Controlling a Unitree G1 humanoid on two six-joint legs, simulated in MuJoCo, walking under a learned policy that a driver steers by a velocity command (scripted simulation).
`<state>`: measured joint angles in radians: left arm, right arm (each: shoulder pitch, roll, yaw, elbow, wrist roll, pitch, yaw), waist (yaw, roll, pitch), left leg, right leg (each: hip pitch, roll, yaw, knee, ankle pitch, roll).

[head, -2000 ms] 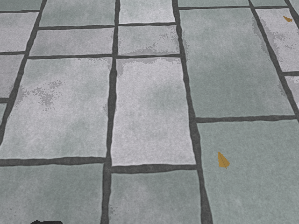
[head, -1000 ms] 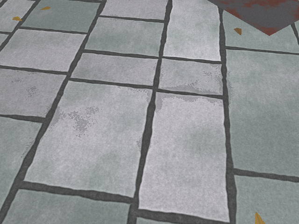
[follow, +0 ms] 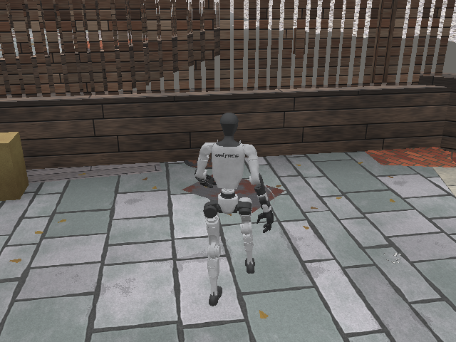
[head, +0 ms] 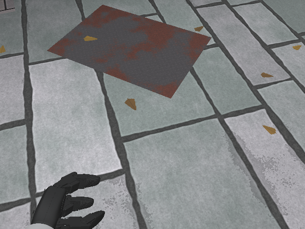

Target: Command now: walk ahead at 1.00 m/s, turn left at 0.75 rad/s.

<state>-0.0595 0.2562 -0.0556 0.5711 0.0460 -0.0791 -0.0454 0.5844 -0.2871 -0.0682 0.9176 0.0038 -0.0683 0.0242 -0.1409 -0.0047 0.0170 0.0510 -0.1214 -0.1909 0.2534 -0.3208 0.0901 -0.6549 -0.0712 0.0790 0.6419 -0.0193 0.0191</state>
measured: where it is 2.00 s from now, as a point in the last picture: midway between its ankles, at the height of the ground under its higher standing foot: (110, 170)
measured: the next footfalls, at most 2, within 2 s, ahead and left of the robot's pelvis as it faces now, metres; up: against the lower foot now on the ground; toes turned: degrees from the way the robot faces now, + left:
right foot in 0.08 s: +0.28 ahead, -0.16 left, +0.00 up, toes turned +7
left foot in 0.50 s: +0.64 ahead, +0.13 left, +0.00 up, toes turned +31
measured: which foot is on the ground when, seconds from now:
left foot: down 0.00-0.08, up 0.10-0.48, down 0.50-0.88, up 0.90-1.00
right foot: up 0.00-0.06, down 0.08-0.50, up 0.52-0.88, down 0.90-1.00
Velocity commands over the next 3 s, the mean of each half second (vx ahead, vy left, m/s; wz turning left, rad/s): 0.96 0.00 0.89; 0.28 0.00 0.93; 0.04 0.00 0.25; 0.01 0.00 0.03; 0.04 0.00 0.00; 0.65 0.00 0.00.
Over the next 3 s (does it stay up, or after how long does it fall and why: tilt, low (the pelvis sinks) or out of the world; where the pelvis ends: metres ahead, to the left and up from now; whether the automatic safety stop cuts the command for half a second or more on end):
stays up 0.93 0.30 0.00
